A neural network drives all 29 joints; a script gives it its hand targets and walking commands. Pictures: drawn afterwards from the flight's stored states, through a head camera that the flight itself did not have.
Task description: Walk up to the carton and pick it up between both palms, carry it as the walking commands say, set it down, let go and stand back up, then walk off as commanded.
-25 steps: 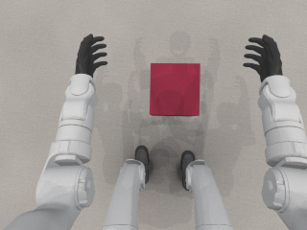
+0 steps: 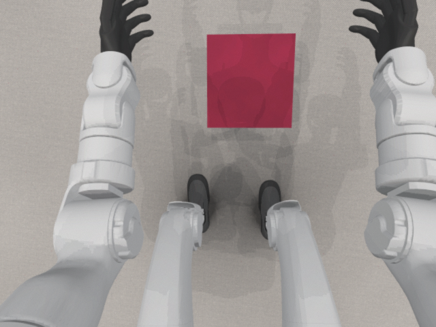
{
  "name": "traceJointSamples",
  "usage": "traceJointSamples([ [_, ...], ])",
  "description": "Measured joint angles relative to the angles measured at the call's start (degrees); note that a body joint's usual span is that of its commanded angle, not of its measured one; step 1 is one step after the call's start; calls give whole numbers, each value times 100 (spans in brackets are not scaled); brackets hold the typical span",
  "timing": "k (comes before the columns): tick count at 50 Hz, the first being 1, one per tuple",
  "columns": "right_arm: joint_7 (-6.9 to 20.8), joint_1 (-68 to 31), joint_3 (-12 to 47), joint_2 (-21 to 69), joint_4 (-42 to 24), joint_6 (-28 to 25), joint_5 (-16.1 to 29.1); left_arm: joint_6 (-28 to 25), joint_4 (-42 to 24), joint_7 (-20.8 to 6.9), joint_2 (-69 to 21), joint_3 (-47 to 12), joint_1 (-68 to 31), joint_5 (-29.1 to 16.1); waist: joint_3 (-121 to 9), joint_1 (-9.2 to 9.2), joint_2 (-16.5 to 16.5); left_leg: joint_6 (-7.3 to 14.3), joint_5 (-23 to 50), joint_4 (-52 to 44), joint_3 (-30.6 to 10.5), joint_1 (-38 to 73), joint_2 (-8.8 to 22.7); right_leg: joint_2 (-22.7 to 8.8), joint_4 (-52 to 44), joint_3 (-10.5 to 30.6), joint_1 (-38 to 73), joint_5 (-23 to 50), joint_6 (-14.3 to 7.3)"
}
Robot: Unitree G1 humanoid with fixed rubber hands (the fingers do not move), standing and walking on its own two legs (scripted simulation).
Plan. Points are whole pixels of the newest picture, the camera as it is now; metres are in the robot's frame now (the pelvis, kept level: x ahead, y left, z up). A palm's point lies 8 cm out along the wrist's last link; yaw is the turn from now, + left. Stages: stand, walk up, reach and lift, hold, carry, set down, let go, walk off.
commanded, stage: reach and lift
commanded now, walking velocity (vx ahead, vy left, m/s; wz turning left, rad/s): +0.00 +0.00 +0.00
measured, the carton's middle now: (246, 88) +0.49 -0.05 -0.51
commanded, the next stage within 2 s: none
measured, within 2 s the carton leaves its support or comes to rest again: neither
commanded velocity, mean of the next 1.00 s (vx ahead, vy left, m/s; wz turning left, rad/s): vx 0.00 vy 0.00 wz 0.00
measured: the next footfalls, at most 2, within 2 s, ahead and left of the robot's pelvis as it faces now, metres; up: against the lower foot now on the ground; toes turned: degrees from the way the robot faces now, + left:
none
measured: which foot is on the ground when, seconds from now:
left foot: down 0.00-1.00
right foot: down 0.00-1.00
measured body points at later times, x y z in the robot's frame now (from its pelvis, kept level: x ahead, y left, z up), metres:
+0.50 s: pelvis -0.06 +0.00 -0.16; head +0.33 -0.02 +0.05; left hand +0.52 +0.14 -0.33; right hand +0.51 -0.21 -0.34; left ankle +0.09 +0.12 -0.60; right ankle +0.06 -0.13 -0.60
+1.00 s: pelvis -0.06 +0.00 -0.24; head +0.33 -0.02 -0.03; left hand +0.51 +0.14 -0.44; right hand +0.50 -0.20 -0.44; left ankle +0.09 +0.12 -0.60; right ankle +0.06 -0.13 -0.60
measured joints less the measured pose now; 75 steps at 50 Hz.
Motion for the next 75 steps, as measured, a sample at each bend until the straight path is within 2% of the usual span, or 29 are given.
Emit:
traceJointSamples([
  [7,-166,-235,0,1,7,66,0,51,0,218,0,-187,-235,0,240,0,0,0,-362,1162,-7,-750,16,0,1163,23,-734,-379,0],
  [15,-535,-1069,61,-72,5,286,0,277,-1,569,202,-561,-1046,0,1718,-9,1,0,-736,2533,-15,-874,31,0,2566,54,-846,-794,0],
  [19,-786,-1725,376,-288,-18,432,241,395,-1,744,503,-848,-1710,-67,2705,-14,0,0,-834,3164,-22,-893,34,0,3224,68,-862,-924,0],
  [25,-1020,-1758,587,-315,-17,654,453,570,144,873,618,-1166,-1757,-355,2648,-18,-3,0,-914,4020,-42,-1625,44,5,4109,76,-1582,-1047,0],
  [29,-1031,-1876,676,-359,262,701,484,579,564,875,680,-1246,-1895,-446,2634,-35,-5,0,-931,4362,-53,-1845,50,11,4452,77,-1790,-1076,0],
  [36,-886,-2365,709,-412,1304,467,490,316,1615,746,736,-1280,-2348,-513,2617,-52,-15,0,-919,4699,-64,-2143,50,14,4789,79,-2071,-1079,0],
  [43,-773,-2490,734,-418,1739,151,490,22,2084,597,816,-1328,-2503,-540,2616,-57,-28,0,-945,5015,-76,-2536,46,14,5111,79,-2450,-1125,0],
  [54,-783,-2477,873,-423,1866,-101,556,-188,2218,562,979,-1563,-2621,-787,2630,-59,-28,0,-985,5488,-92,-3185,43,15,5602,81,-3083,-1200,0],
  [75,-820,-2453,1160,-455,1867,-145,751,-219,2218,591,1001,-1754,-2625,-962,2625,-59,-29,0,-1027,5572,-93,-3202,38,20,5686,87,-3097,-1246,0],
])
